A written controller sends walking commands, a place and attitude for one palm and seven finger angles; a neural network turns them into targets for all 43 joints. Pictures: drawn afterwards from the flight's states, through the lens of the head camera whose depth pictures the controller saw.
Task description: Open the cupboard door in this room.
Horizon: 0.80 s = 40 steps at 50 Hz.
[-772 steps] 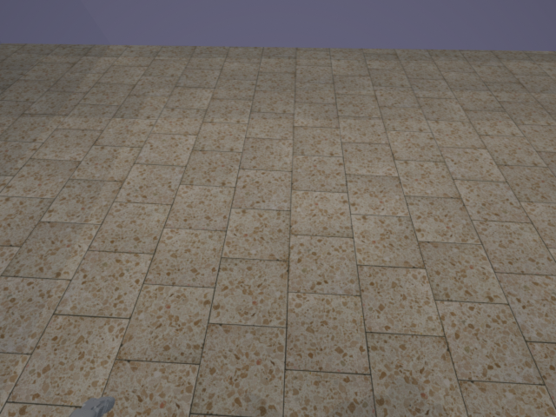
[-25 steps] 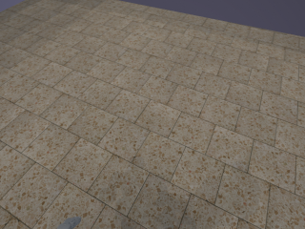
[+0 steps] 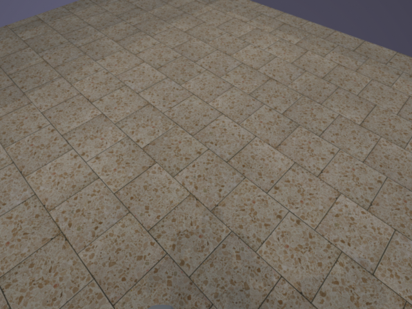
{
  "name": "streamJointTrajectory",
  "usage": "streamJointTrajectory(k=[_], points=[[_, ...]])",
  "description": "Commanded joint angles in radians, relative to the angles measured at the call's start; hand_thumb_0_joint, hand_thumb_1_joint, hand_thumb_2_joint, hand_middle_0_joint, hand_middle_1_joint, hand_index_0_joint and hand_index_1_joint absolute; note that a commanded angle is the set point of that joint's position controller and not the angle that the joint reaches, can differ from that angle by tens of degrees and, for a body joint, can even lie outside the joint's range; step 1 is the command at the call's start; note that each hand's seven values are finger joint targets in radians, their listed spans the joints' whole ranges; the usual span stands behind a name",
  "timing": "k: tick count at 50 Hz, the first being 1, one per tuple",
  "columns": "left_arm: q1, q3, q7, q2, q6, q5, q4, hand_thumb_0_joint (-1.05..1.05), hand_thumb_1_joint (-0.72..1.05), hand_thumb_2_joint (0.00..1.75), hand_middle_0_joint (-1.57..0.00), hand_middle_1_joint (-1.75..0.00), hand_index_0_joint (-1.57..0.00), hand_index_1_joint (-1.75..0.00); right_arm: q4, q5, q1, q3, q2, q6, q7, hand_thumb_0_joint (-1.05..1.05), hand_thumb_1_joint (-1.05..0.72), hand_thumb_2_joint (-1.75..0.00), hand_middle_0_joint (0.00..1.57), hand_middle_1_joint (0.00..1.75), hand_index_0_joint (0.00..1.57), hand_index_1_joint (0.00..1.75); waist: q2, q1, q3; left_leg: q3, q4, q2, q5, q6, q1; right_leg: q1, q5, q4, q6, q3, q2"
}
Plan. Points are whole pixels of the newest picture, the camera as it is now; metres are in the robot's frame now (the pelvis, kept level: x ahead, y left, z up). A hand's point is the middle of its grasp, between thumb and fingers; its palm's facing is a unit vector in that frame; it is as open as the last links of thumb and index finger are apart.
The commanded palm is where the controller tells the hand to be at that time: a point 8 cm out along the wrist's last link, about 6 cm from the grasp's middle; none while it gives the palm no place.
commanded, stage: turn or walk to find it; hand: left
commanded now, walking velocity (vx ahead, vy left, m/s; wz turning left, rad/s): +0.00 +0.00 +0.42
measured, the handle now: out of the picture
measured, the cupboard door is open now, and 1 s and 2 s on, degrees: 0 0 0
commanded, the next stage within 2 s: none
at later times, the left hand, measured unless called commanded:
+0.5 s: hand out of the picture +0.06 +0.22 -0.15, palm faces +0.16 -0.95 -0.25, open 7.4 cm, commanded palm none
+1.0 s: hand out of the picture -0.10 +0.17 -0.16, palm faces +0.44 -0.86 -0.25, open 7.3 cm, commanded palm none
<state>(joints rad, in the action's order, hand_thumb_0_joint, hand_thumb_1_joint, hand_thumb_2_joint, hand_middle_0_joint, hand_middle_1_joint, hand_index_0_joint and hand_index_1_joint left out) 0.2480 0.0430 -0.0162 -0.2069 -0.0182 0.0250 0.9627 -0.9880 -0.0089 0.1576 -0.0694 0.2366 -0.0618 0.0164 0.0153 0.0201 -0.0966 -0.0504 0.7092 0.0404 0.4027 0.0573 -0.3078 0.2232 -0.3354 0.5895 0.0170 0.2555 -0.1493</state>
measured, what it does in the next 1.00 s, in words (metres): steps on the spot, turning left: left foot, then right foot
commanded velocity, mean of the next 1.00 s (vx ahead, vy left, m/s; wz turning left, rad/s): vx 0.00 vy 0.00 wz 0.42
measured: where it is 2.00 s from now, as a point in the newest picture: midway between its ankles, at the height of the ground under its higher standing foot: outside the picture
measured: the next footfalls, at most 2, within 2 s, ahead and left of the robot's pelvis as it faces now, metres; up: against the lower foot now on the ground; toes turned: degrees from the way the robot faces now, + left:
left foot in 0.02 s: +0.03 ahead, +0.13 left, +0.00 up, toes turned +5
right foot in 0.54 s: +0.03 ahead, -0.12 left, +0.00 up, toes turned +8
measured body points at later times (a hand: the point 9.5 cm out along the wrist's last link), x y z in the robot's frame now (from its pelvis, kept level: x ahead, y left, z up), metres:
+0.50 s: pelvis -0.02 +0.00 +0.01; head +0.02 +0.00 +0.45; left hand +0.06 +0.27 -0.13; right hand +0.06 -0.23 -0.15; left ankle -0.01 +0.12 -0.73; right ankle -0.01 -0.13 -0.71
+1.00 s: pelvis -0.05 -0.02 +0.01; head -0.01 -0.01 +0.45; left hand -0.13 +0.21 -0.14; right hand +0.12 -0.24 -0.15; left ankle -0.13 +0.10 -0.70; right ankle -0.01 -0.12 -0.73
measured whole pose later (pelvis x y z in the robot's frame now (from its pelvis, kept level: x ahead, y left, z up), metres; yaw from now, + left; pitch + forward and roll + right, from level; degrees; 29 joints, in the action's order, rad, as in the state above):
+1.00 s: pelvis -0.05 -0.02 +0.01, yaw +24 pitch +0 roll +2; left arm 0.26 0.04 -0.02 -0.19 -0.02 0.03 0.97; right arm -1.00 -0.01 0.17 -0.08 0.24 -0.07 0.01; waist 0.01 0.03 -0.09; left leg -0.03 0.80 0.04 0.45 0.06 -0.33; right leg 0.23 -0.30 0.55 -0.01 0.26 -0.14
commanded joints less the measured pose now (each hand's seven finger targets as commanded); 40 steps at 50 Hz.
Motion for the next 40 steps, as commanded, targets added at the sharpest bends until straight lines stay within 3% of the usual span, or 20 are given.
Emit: streamJointTrajectory(k=[1,2,3,4,5,7,9,13,19,23,25,26,27,28,29,30,31,33,36,40], points=[[0.03,0.048,-0.008,-0.156,0.004,-0.016,-0.062,0.0,0.9,0.9,-0.2,-0.3,-0.2,-0.3,0.06,-0.008,0.092,-0.027,0.167,0.055,-0.008,0.0,-0.9,-0.9,0.2,0.3,0.2,0.3,-0.125,-0.051,0.204,0.194,-0.343,0.159,-0.456,-0.093,0.322,0.141,0.192,0.18,0.014,-0.063,-0.075],[-0.008,0.023,-0.005,-0.095,-0.002,-0.017,-0.096,0.0,0.9,0.9,-0.2,-0.3,-0.2,-0.3,0.056,-0.008,0.141,-0.046,0.248,0.052,-0.015,0.0,-0.9,-0.9,0.2,0.3,0.2,0.3,-0.332,-0.078,0.184,0.419,-0.366,0.359,-0.801,-0.214,0.354,0.324,-0.321,0.359,0.064,-0.085,0.026],[-0.066,0.022,-0.011,-0.117,-0.013,-0.01,-0.106,0.0,0.9,0.9,-0.2,-0.3,-0.2,-0.3,0.041,-0.008,0.163,-0.045,0.251,0.042,-0.017,0.0,-0.9,-0.9,0.2,0.3,0.2,0.3,-0.222,-0.093,0.158,0.347,-0.357,0.381,-0.743,-0.254,0.263,0.278,-0.323,0.456,0.047,-0.164,0.015],[-0.083,0.025,-0.015,-0.107,-0.023,-0.007,-0.089,0.0,0.9,0.9,-0.2,-0.3,-0.2,-0.3,0.041,-0.012,0.128,-0.035,0.215,0.048,-0.028,0.0,-0.9,-0.9,0.2,0.3,0.2,0.3,-0.27,-0.084,0.132,0.342,-0.389,0.323,-0.678,-0.232,0.217,0.297,-0.273,0.485,0.05,-0.211,0.008],[-0.09,0.033,-0.009,-0.12,-0.024,-0.009,-0.078,0.0,0.9,0.9,-0.2,-0.3,-0.2,-0.3,0.052,-0.012,0.075,-0.03,0.193,0.047,-0.036,0.0,-0.9,-0.9,0.2,0.3,0.2,0.3,-0.264,-0.068,0.092,0.321,-0.387,0.284,-0.615,-0.227,0.196,0.321,-0.213,0.517,0.05,-0.221,0.01],[-0.064,0.036,0.003,-0.123,-0.018,-0.01,-0.056,0.0,0.9,0.9,-0.2,-0.3,-0.2,-0.3,0.073,-0.012,0.012,-0.015,0.161,0.051,-0.036,0.0,-0.9,-0.9,0.2,0.3,0.2,0.3,-0.207,-0.033,0.082,0.246,-0.374,0.218,-0.625,-0.21,0.185,0.311,-0.115,0.533,0.055,-0.224,0.024],[-0.039,0.035,0.007,-0.121,-0.014,-0.01,-0.042,0.0,0.9,0.9,-0.2,-0.3,-0.2,-0.3,0.078,-0.007,0.017,-0.015,0.16,0.058,-0.035,0.0,-0.9,-0.9,0.2,0.3,0.2,0.3,-0.156,-0.027,0.12,0.214,-0.372,0.192,-0.64,-0.199,0.218,0.302,-0.07,0.533,0.064,-0.222,0.035],[-0.062,0.033,0.002,-0.123,-0.016,-0.009,-0.052,0.0,0.9,0.9,-0.2,-0.3,-0.2,-0.3,0.074,-0.005,0.057,-0.019,0.152,0.06,-0.033,0.0,-0.9,-0.9,0.2,0.3,0.2,0.3,-0.149,-0.038,0.12,0.248,-0.393,0.189,-0.591,-0.202,0.218,0.305,-0.041,0.506,0.077,-0.235,0.041],[-0.134,0.026,-0.003,-0.099,-0.016,-0.014,-0.098,0.0,0.9,0.9,-0.2,-0.3,-0.2,-0.3,0.075,-0.016,0.082,-0.031,0.158,0.049,-0.029,0.0,-0.9,-0.9,0.2,0.3,0.2,0.3,-0.171,-0.06,0.106,0.347,-0.384,0.201,-0.515,-0.235,0.184,0.255,-0.117,0.324,0.071,-0.238,0.068],[-0.09,0.024,-0.005,-0.091,-0.006,-0.02,-0.094,0.0,0.9,0.9,-0.2,-0.3,-0.2,-0.3,0.082,-0.019,0.056,-0.038,0.162,0.042,-0.026,0.0,-0.9,-0.9,0.2,0.3,0.2,0.3,-0.186,-0.037,0.129,0.378,-0.34,0.168,-0.542,-0.221,0.116,0.109,-0.083,0.108,0.053,-0.214,0.112],[-0.026,0.028,-0.007,-0.098,0.005,-0.023,-0.08,0.0,0.9,0.9,-0.2,-0.3,-0.2,-0.3,0.087,-0.013,0.042,-0.039,0.152,0.04,-0.025,0.0,-0.9,-0.9,0.2,0.3,0.2,0.3,-0.165,-0.004,0.165,0.367,-0.28,0.127,-0.499,-0.184,0.046,-0.039,0.064,-0.093,0.047,-0.204,0.117],[0.008,0.034,-0.011,-0.124,0.015,-0.019,-0.073,0.0,0.9,0.9,-0.2,-0.3,-0.2,-0.3,0.09,-0.006,0.043,-0.037,0.126,0.041,-0.022,0.0,-0.9,-0.9,0.2,0.3,0.2,0.3,-0.095,0.011,0.186,0.337,-0.225,0.08,-0.398,-0.139,-0.031,-0.161,0.15,-0.222,0.038,-0.233,0.077],[0.03,0.048,-0.019,-0.199,0.024,-0.005,-0.071,0.0,0.9,0.9,-0.2,-0.3,-0.2,-0.3,0.102,0.003,0.062,-0.029,0.067,0.042,-0.016,0.0,-0.9,-0.9,0.2,0.3,0.2,0.3,0.118,0.021,0.202,0.226,-0.071,-0.023,-0.147,-0.072,-0.209,-0.3,0.132,-0.299,-0.02,-0.416,-0.123],[0.03,0.059,-0.021,-0.262,0.026,0.001,-0.083,0.0,0.9,0.9,-0.2,-0.3,-0.2,-0.3,0.13,-0.001,0.039,-0.026,0.048,0.039,-0.017,0.0,-0.9,-0.9,0.2,0.3,0.2,0.3,0.281,0.035,0.155,0.109,0.152,-0.118,0.165,-0.025,-0.3,-0.232,0.26,-0.322,-0.132,-0.596,-0.329],[0.009,0.051,-0.023,-0.247,0.018,-0.006,-0.097,0.0,0.9,0.9,-0.2,-0.3,-0.2,-0.3,0.124,-0.009,0.026,-0.039,0.087,0.027,-0.017,0.0,-0.9,-0.9,0.2,0.3,0.2,0.3,0.179,0.027,0.13,0.146,0.321,-0.078,0.171,-0.034,-0.256,-0.085,0.242,-0.325,-0.18,-0.544,-0.345],[-0.06,0.054,-0.028,-0.195,0.026,-0.01,-0.11,0.0,0.9,0.9,-0.2,-0.3,-0.2,-0.3,0.094,-0.017,0.06,-0.043,0.089,0.012,-0.015,0.0,-0.9,-0.9,0.2,0.3,0.2,0.3,0.212,-0.009,0.093,0.18,0.41,-0.052,0.112,-0.033,-0.256,-0.013,0.135,-0.356,-0.165,-0.501,-0.285],[-0.104,0.045,-0.024,-0.177,0.023,-0.012,-0.12,0.0,0.9,0.9,-0.2,-0.3,-0.2,-0.3,0.071,-0.017,0.071,-0.046,0.087,0.004,-0.01,0.0,-0.9,-0.9,0.2,0.3,0.2,0.3,0.151,-0.029,0.04,0.158,0.48,-0.045,0.055,-0.027,-0.254,0.034,0.08,-0.36,-0.141,-0.447,-0.237],[-0.136,0.029,-0.021,-0.127,0.027,-0.014,-0.126,0.0,0.9,0.9,-0.2,-0.3,-0.2,-0.3,0.042,-0.017,0.12,-0.042,0.068,0.001,-0.001,0.0,-0.9,-0.9,0.2,0.3,0.2,0.3,0.117,-0.061,0.019,0.124,0.524,-0.03,-0.04,-0.013,-0.256,0.029,0.175,-0.325,-0.102,-0.31,-0.162],[-0.063,0.027,-0.019,-0.125,0.036,-0.013,-0.107,0.0,0.9,0.9,-0.2,-0.3,-0.2,-0.3,0.033,-0.015,0.122,-0.037,0.064,0.0,-0.002,0.0,-0.9,-0.9,0.2,0.3,0.2,0.3,0.149,-0.037,0.051,0.105,0.53,-0.022,-0.081,0.012,-0.273,-0.059,0.283,-0.301,-0.1,-0.247,-0.149],[0.007,0.035,-0.021,-0.141,0.035,-0.006,-0.077,0.0,0.9,0.9,-0.2,-0.3,-0.2,-0.3,0.048,-0.014,0.051,-0.031,0.06,-0.001,-0.003,0.0,-0.9,-0.9,0.2,0.3,0.2,0.3,0.133,-0.001,0.047,0.086,0.438,0.005,-0.037,0.024,-0.259,-0.091,0.307,-0.293,-0.132,-0.261,-0.194]])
